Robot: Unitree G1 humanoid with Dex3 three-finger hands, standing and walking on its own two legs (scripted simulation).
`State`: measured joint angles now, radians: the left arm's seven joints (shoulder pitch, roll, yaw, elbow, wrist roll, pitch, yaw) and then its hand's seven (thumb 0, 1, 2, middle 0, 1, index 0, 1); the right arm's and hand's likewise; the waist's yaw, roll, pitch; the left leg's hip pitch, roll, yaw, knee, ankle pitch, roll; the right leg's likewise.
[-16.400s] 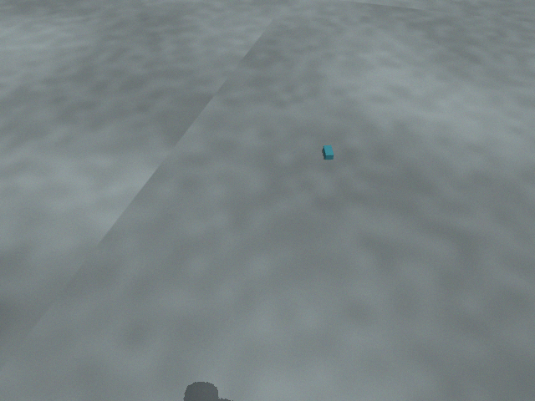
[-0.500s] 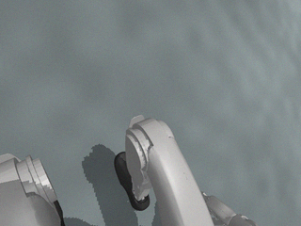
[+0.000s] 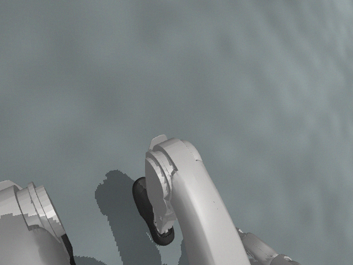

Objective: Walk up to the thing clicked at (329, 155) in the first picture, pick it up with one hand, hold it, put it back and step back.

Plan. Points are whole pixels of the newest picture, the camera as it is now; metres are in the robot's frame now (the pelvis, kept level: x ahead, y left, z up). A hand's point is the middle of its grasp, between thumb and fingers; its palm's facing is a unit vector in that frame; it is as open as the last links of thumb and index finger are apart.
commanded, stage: close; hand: left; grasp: from above
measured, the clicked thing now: out of the picture +0.43 +0.35 -0.29
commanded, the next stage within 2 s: settle in 0.70 s
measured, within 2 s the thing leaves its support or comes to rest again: leaves its support in 1.06 s
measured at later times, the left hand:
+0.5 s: hand out of the picture +0.42 +0.34 -0.25, palm faces -0.40 -0.19 -0.90, open 7.3 cm
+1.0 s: hand out of the picture +0.42 +0.34 -0.25, palm faces -0.40 -0.21 -0.89, open 7.1 cm
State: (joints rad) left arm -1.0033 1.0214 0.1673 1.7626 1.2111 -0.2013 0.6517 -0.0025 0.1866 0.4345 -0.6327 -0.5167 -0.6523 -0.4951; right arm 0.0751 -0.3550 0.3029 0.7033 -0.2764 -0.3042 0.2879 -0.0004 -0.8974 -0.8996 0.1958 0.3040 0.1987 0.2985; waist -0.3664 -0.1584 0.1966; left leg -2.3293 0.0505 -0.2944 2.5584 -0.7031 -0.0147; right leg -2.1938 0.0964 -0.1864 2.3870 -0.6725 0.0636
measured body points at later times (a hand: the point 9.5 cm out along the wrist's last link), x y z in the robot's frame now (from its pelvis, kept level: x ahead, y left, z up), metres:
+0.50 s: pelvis +0.00 +0.00 +0.00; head +0.27 +0.14 +0.33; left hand +0.43 +0.35 -0.20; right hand +0.07 -0.25 -0.05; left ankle +0.07 +0.13 -0.27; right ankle +0.12 -0.12 -0.27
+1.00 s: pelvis +0.00 +0.00 +0.00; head +0.27 +0.13 +0.34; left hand +0.44 +0.35 -0.20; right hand +0.06 -0.25 -0.05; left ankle +0.07 +0.13 -0.27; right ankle +0.12 -0.12 -0.27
